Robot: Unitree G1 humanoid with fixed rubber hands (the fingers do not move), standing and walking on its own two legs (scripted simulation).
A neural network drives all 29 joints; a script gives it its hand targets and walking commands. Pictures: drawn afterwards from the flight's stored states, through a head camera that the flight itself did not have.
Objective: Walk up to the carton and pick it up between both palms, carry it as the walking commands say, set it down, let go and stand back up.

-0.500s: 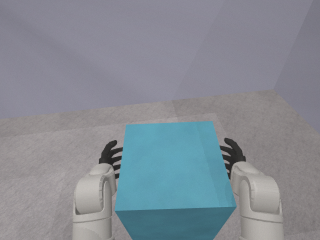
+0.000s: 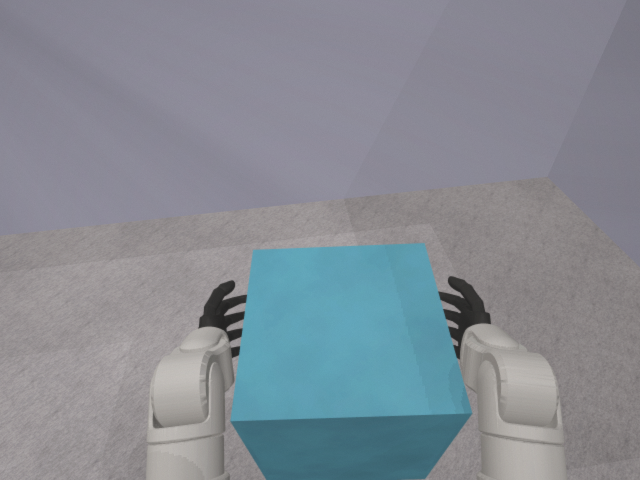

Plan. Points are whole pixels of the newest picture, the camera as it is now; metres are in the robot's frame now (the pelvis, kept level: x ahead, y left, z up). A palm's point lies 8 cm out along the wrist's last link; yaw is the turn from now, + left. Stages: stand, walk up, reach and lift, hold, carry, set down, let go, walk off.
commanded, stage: carry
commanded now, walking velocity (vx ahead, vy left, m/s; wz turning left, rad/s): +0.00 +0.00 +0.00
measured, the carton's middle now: (342, 369) +0.27 +0.00 +0.02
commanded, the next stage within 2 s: none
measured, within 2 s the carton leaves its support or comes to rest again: neither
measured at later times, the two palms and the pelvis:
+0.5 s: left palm (217, 344) +0.27 +0.15 +0.08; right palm (478, 342) +0.27 -0.15 +0.08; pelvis +0.00 +0.00 +0.00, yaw +0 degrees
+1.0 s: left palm (156, 373) +0.23 +0.21 +0.08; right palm (422, 364) +0.25 -0.09 +0.07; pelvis -0.03 +0.05 -0.01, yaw +1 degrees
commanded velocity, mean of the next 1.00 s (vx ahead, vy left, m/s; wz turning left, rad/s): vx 0.00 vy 0.12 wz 0.00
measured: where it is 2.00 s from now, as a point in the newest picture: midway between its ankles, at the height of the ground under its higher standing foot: outside the picture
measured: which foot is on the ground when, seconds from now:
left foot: down 0.00-1.00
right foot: down 0.00-1.00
